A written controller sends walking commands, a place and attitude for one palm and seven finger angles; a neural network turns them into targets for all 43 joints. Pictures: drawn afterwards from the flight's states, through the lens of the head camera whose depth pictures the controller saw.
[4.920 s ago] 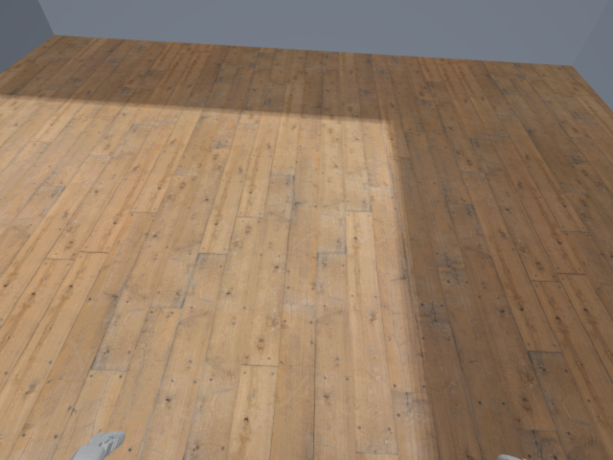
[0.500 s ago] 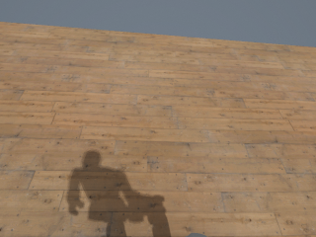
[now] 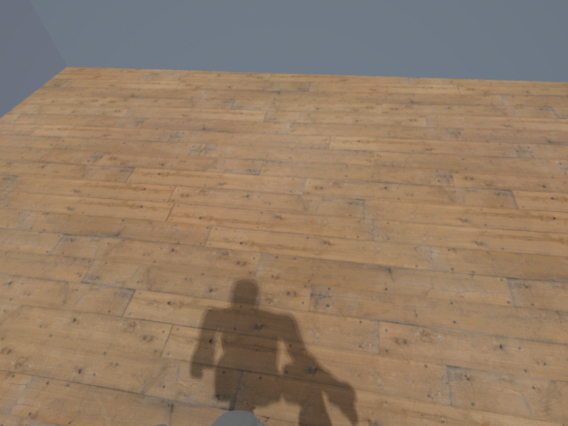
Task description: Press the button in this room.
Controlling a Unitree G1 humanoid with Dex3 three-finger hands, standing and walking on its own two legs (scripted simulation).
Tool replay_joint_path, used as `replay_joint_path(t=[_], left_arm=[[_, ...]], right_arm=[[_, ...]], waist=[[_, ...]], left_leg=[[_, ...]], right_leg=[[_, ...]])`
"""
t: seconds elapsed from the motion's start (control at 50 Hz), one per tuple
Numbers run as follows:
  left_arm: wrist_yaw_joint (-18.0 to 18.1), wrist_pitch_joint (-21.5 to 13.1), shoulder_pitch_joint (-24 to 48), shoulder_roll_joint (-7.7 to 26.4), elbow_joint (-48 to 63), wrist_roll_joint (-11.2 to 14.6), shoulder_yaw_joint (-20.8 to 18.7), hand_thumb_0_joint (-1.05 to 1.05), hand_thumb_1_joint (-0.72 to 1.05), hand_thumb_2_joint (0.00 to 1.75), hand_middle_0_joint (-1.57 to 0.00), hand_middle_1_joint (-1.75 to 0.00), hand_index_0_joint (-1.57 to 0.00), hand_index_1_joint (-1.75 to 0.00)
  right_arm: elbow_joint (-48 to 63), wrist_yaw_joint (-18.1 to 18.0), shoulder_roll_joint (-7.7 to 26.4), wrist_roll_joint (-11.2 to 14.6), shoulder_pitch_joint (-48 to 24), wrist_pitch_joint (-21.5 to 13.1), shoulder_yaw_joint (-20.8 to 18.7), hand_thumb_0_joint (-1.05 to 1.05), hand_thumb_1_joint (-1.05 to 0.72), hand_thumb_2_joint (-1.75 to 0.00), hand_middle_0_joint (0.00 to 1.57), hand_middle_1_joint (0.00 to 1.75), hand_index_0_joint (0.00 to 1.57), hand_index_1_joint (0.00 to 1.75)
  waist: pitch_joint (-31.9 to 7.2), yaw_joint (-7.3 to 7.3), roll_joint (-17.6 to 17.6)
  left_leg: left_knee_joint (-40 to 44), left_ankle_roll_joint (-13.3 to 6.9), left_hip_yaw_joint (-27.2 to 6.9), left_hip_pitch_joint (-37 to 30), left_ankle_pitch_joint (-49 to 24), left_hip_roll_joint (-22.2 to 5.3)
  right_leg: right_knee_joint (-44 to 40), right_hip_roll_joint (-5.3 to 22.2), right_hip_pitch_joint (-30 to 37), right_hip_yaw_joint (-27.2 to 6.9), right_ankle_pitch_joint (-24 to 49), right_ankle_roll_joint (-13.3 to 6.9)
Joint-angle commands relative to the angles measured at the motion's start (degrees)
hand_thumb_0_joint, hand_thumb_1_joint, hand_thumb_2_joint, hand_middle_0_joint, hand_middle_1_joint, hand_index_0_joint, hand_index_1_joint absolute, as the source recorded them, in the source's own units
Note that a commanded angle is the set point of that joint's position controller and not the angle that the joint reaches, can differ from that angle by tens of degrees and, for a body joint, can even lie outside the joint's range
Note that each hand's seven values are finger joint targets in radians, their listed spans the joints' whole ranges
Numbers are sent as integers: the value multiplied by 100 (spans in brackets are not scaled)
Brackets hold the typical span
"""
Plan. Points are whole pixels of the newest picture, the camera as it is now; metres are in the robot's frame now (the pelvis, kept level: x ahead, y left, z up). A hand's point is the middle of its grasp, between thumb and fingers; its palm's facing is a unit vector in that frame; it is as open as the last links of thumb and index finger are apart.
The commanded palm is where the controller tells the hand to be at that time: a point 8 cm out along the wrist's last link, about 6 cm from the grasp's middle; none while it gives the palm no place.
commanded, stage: turn or walk to find it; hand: left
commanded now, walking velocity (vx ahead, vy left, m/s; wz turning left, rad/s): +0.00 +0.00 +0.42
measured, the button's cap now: out of the picture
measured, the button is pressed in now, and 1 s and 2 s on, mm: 0 0 0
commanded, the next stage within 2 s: none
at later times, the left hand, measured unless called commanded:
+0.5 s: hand out of the picture -0.06 +0.27 -0.18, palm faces +0.28 -0.93 -0.24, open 7.4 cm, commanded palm none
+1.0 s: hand out of the picture -0.05 +0.20 -0.14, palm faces +0.40 -0.87 -0.28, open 7.4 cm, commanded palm none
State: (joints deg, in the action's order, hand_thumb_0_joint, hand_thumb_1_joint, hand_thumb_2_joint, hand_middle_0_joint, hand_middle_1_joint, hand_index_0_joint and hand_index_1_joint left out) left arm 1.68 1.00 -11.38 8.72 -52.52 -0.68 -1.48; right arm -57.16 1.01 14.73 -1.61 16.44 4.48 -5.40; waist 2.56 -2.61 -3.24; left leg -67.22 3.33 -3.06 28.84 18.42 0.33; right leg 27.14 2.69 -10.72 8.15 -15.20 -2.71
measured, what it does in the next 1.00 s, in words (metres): steps on the spot, turning left: left foot, then right foot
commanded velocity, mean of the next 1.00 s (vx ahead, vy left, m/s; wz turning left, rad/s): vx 0.00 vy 0.00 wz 0.42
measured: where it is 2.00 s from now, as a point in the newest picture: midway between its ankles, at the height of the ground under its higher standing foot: outside the picture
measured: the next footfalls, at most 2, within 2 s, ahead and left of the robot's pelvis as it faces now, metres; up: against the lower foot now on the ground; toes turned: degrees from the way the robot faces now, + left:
left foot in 0.32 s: -0.01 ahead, +0.15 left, +0.00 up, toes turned +14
right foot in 0.82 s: +0.02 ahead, -0.07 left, +0.00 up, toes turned +16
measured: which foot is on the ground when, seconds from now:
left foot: up 0.00-0.30, down 0.32-0.82, up 0.84-1.00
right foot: down 0.00-0.32, up 0.34-0.80, down 0.82-1.00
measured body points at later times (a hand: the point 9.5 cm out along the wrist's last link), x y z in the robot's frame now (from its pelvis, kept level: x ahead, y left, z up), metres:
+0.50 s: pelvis -0.04 +0.06 +0.00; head -0.02 +0.08 +0.45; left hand -0.07 +0.32 -0.16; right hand +0.12 -0.16 -0.13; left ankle -0.05 +0.14 -0.74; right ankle -0.02 -0.10 -0.67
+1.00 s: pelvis -0.06 -0.01 +0.00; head -0.04 -0.04 +0.45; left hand -0.07 +0.25 -0.12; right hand +0.05 -0.24 -0.17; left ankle -0.14 +0.13 -0.65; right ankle -0.02 -0.08 -0.74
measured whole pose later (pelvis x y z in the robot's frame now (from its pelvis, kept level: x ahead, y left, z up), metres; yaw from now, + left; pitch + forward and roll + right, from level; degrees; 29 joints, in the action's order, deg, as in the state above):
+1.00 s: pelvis -0.06 -0.01 +0.00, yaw +25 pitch -2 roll +2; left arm 1.6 1.2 -10.5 8.7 -52.3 -0.8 -1.5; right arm -57.3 1.1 14.4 -1.7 16.4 4.8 -5.4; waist 2.7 -2.6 -3.2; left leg -67.0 2.8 -2.5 29.0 19.2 0.8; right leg 28.1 3.6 -11.8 7.8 -14.7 -2.0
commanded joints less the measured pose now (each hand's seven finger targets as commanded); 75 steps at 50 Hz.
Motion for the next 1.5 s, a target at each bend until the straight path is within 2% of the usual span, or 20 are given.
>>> replay_joint_path(t=[0.0, 0.18, 0.26, 0.3, 0.32, 0.42, 0.66, 0.74, 0.76, 0.8, 0.82, 0.86, 0.92, 0.98, 1.18, 1.26, 1.3, 1.32, 1.38, 1.48], left_arm=[[57, -185, -166, 1059, 298, -27, -288, 0, 90, 90, -20, -30, -20, -30], [30, -128, -671, 1428, -34, -126, -414, 0, 90, 90, -20, -30, -20, -30], [12, -58, -388, 1381, -75, -38, -425, 0, 90, 90, -20, -30, -20, -30], [-26, 38, -323, 786, 248, 1, -252, 0, 90, 90, -20, -30, -20, -30], [-9, 105, -99, 944, 272, -35, -256, 0, 90, 90, -20, -30, -20, -30], [-104, 123, -247, 955, -43, -58, -315, 0, 90, 90, -20, -30, -20, -30], [-43, 64, 295, 809, 335, 9, -264, 0, 90, 90, -20, -30, -20, -30], [-14, -3, -154, 815, 246, 49, -278, 0, 90, 90, -20, -30, -20, -30], [-1, -45, -366, 915, 196, 37, -308, 0, 90, 90, -20, -30, -20, -30], [61, -122, -570, 1716, 211, -101, -461, 0, 90, 90, -20, -30, -20, -30], [65, -77, -469, 1739, 321, -46, -427, 0, 90, 90, -20, -30, -20, -30], [87, -58, 351, 1376, 499, -25, -395, 0, 90, 90, -20, -30, -20, -30], [37, -147, 480, 1061, 515, -18, -269, 0, 90, 90, -20, -30, -20, -30], [51, -170, 140, 1050, 392, -23, -277, 0, 90, 90, -20, -30, -20, -30], [36, -105, -494, 1451, 41, -131, -430, 0, 90, 90, -20, -30, -20, -30], [3, -35, -281, 1377, -6, -40, -422, 0, 90, 90, -20, -30, -20, -30], [-38, 55, -175, 760, 322, -2, -256, 0, 90, 90, -20, -30, -20, -30], [-18, 121, 112, 928, 339, -37, -257, 0, 90, 90, -20, -30, -20, -30], [-86, 149, 175, 978, 115, -49, -322, 0, 90, 90, -20, -30, -20, -30], [-87, 108, -43, 964, -23, -19, -298, 0, 90, 90, -20, -30, -20, -30]], right_arm=[[310, -26, 320, 9, -161, -66, -40, 0, -90, -90, 20, 30, 20, 30], [476, -51, 107, 116, -767, -208, 135, 0, -90, -90, 20, 30, 20, 30], [345, -61, 307, 112, -146, -326, 109, 0, -90, -90, 20, 30, 20, 30], [340, -125, 1243, 57, 126, -364, -86, 0, -90, -90, 20, 30, 20, 30], [299, -141, 1275, 40, 162, -313, -82, 0, -90, -90, 20, 30, 20, 30], [542, -231, 777, 51, -726, -393, 89, 0, -90, -90, 20, 30, 20, 30], [528, -199, 806, 9, -222, -356, -35, 0, -90, -90, 20, 30, 20, 30], [597, -172, 793, 23, -412, -325, -61, 0, -90, -90, 20, 30, 20, 30], [616, -155, 716, 58, -488, -324, -59, 0, -90, -90, 20, 30, 20, 30], [808, -109, 102, 109, -441, -323, 41, 0, -90, -90, 20, 30, 20, 30], [813, -120, 423, 47, -569, -245, -63, 0, -90, -90, 20, 30, 20, 30], [535, -53, 436, 7, -279, -87, -125, 0, -90, -90, 20, 30, 20, 30], [285, 2, 279, -5, 122, -67, -75, 0, -90, -90, 20, 30, 20, 30], [262, 1, 291, 7, 48, -60, -66, 0, -90, -90, 20, 30, 20, 30], [450, -36, 111, 107, -616, -198, 100, 0, -90, -90, 20, 30, 20, 30], [298, -56, 262, 119, 13, -320, 95, 0, -90, -90, 20, 30, 20, 30], [321, -118, 1185, 55, 273, -375, -98, 0, -90, -90, 20, 30, 20, 30], [280, -137, 1238, 34, 305, -319, -102, 0, -90, -90, 20, 30, 20, 30], [428, -245, 801, 30, -437, -370, 54, 0, -90, -90, 20, 30, 20, 30], [441, -259, 755, 79, -316, -449, 70, 0, -90, -90, 20, 30, 20, 30]], waist=[[64, 272, 1119], [-380, 568, 1446], [-696, 133, 960], [-599, -31, -1532], [-573, -97, -908], [-12, 259, -506], [-448, 19, -557], [-598, 296, -501], [-620, 430, -236], [-515, 557, 2120], [-410, 594, 1678], [89, 198, 1402], [158, 21, 1086], [76, 166, 1277], [-345, 571, 1532], [-684, 142, 933], [-549, -37, -1670], [-490, -133, -955], [-17, 123, -818], [-337, 191, -410]], left_leg=[[-48, 146, 43, 401, 34, -246], [2385, 22, 653, -542, 895, -204], [4438, -134, 688, -2104, -843, -271], [4935, -1130, -1764, -2939, -3711, -2303], [4858, -1473, -1446, -2445, -3320, -2467], [4982, -1123, -678, -1956, -2578, -1379], [4681, -1361, -1456, -2276, -3003, -1357], [4366, -1145, -1552, -1532, -2697, -1082], [4132, -929, -1444, -1049, -2148, -883], [2189, -183, -29, 674, 1058, 397], [1048, -194, -193, 412, 1462, 202], [26, -190, -292, 246, 760, 15], [-411, -20, -14, 264, 2, -63], [-282, 94, 62, 337, -105, -177], [2303, 20, 629, -547, 969, -259], [4390, -127, 681, -2087, -673, -241], [5024, -1025, -1809, -2840, -3224, -2269], [4947, -1383, -1554, -2329, -3091, -2464], [4979, -1132, -973, -1894, -2597, -1622], [4781, -1122, -685, -2529, -3738, -1322]], right_leg=[[-1166, 1524, 204, -1009, 833, -379], [-423, 1832, 770, -678, 2747, -609], [614, 1590, 27, -67, 2043, -4], [2639, 421, -2140, 133, -2129, 719], [3250, 475, -1872, -341, -2121, 618], [3683, 410, -1997, -604, -753, 712], [1978, 76, -1382, -666, -1102, 729], [462, -100, -181, -578, -251, 632], [-290, 0, 482, -612, 336, 611], [-1206, 2212, 1336, -2749, 605, -224], [-1319, 2600, 319, -2730, 483, -633], [-1647, 1984, -629, -2116, -890, -423], [-1319, 1353, -467, -1025, 85, -168], [-1285, 1413, -95, -879, 248, -215], [-612, 1893, 574, -763, 1834, -600], [509, 1601, -116, -132, 1625, 5], [2571, 435, -2269, 142, -2048, 727], [3187, 470, -1996, -353, -2027, 624], [3703, 462, -2156, -668, -1005, 655], [3627, 331, -2061, -675, -634, 809]])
